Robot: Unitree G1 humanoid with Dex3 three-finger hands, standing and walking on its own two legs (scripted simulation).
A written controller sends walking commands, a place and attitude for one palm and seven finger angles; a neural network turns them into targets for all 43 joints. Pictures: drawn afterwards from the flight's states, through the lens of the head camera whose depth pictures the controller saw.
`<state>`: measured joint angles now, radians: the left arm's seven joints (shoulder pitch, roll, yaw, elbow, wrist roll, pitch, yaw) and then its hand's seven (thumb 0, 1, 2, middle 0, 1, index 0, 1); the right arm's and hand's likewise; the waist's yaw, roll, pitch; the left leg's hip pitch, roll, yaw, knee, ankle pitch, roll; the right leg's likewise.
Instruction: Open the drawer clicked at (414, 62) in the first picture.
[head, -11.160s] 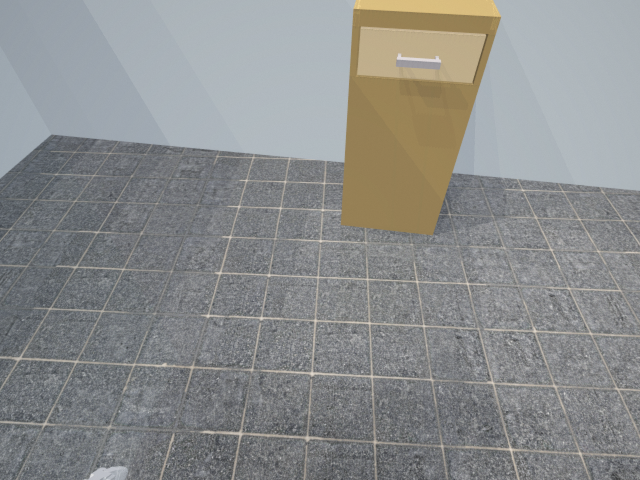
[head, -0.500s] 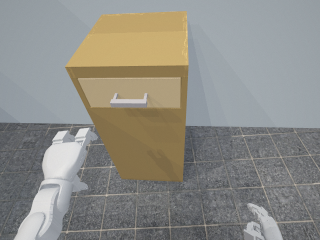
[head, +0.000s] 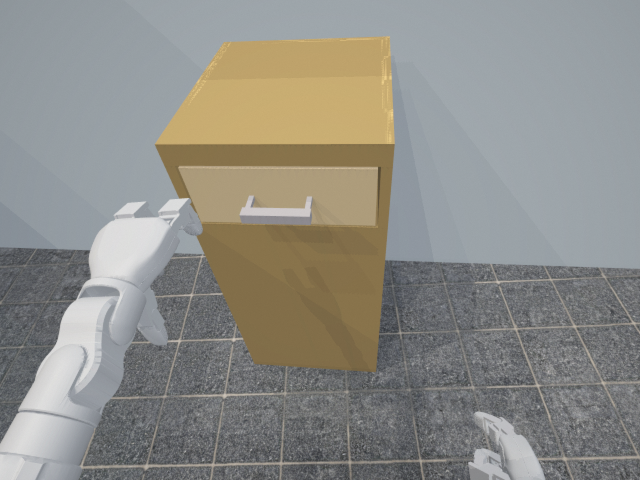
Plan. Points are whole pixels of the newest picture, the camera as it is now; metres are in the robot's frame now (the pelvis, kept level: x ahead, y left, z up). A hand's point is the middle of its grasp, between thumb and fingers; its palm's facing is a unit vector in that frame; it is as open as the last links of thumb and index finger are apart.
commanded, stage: raise the hand with hooked fingers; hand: left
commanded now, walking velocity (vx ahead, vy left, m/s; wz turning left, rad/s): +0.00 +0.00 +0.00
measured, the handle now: (278, 208) +0.56 +0.17 -0.01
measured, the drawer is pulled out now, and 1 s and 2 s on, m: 0.00 0.00 0.00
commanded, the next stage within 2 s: move the hooked fingers above the handle in 0.28 s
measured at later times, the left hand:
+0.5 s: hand (175, 288) +0.30 +0.22 +0.10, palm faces +0.03 -0.07 -1.00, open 13.8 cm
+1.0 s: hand (220, 253) +0.38 +0.20 +0.08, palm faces +0.00 -0.06 -1.00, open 13.8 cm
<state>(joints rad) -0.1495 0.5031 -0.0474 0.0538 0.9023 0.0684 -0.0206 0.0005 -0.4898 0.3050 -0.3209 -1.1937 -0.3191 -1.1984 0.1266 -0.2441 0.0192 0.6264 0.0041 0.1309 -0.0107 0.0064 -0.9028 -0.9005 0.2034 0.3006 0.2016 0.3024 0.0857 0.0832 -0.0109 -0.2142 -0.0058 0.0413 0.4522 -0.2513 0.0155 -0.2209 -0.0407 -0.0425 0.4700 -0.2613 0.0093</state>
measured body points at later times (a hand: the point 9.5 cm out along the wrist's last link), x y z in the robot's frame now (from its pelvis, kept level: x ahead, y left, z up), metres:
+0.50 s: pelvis -0.01 -0.01 +0.00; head +0.00 -0.05 +0.45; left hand +0.29 +0.23 +0.15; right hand +0.19 -0.23 -0.11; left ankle -0.01 +0.11 -0.74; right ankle -0.01 -0.13 -0.74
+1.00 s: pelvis +0.00 -0.01 +0.00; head +0.02 -0.05 +0.44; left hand +0.37 +0.20 +0.13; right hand +0.12 -0.27 -0.14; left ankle -0.01 +0.11 -0.74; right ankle -0.01 -0.13 -0.74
